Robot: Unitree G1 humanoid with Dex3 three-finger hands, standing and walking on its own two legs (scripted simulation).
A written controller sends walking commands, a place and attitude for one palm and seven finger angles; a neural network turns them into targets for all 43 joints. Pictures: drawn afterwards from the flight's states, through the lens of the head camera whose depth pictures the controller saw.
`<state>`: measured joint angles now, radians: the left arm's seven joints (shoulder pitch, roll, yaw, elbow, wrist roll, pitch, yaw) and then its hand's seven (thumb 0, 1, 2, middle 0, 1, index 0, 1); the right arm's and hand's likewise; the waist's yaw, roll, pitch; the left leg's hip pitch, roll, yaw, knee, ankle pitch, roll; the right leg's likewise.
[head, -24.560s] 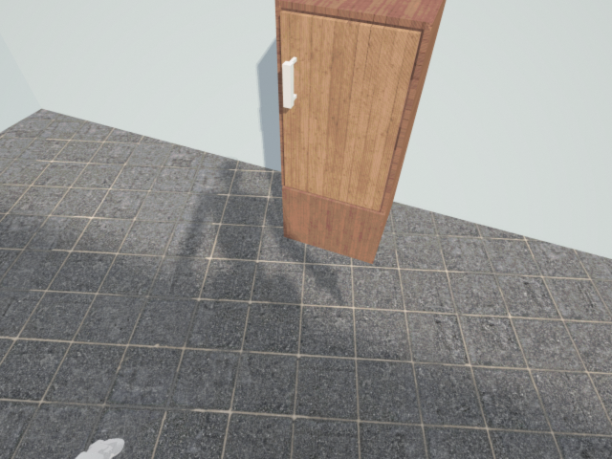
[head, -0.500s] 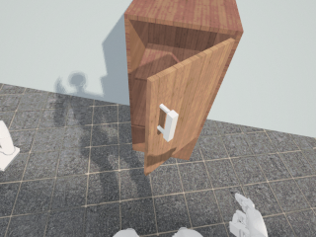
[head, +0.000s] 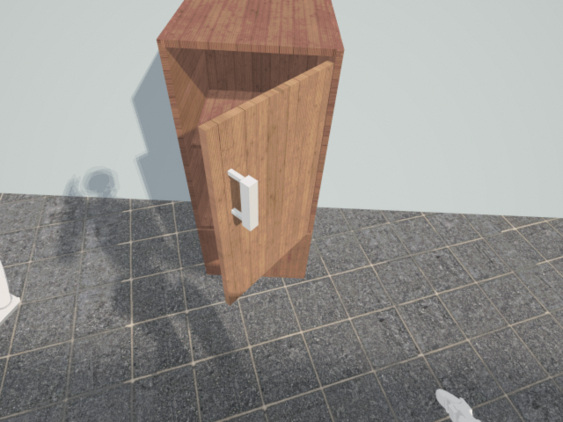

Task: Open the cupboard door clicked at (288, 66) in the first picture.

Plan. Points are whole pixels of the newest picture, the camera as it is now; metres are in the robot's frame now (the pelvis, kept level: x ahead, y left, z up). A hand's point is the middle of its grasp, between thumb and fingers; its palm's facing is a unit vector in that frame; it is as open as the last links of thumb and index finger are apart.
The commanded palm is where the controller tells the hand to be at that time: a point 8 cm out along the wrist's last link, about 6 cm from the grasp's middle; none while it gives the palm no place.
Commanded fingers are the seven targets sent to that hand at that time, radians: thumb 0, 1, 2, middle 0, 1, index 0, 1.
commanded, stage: stop stepping back and stand still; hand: left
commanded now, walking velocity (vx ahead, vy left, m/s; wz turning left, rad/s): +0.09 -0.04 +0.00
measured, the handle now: (241, 199) +0.53 +0.10 -0.01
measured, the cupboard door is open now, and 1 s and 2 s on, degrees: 50 50 50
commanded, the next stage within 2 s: let the arm hang, fingers relaxed in 0.42 s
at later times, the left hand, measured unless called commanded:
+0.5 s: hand (9, 352) +0.15 +0.26 +0.16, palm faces +0.47 -0.77 -0.42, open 7.4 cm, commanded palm none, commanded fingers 0.00 0.90 0.90 -0.20 -0.30 -0.20 -0.30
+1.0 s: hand out of the picture -0.13 +0.18 -0.17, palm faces +0.08 -0.97 -0.21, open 7.1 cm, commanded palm none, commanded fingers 0.00 0.90 0.90 -0.20 -0.30 -0.20 -0.30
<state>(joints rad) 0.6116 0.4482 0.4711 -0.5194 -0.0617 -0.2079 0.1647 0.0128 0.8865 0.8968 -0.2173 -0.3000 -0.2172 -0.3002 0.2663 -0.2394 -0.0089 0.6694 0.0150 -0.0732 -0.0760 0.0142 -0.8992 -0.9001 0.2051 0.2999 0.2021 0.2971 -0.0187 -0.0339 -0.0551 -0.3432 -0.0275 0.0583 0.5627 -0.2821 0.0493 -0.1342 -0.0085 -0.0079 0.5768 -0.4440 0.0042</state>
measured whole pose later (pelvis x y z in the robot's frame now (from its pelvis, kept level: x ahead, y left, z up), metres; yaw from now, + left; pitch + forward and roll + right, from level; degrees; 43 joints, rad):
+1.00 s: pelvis -0.09 -0.01 +0.01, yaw +3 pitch -1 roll -1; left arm 0.34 0.21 0.02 1.04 0.02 0.04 0.02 0.00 0.96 0.90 -0.21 -0.30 -0.20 -0.30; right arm 0.30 -0.18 0.00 1.03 -0.03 0.05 -0.02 0.01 -0.90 -0.90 0.20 0.30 0.20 0.30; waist 0.01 -0.01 0.06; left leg -0.30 0.00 -0.03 0.51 -0.19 0.01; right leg -0.26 0.01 -0.09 0.46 -0.18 -0.04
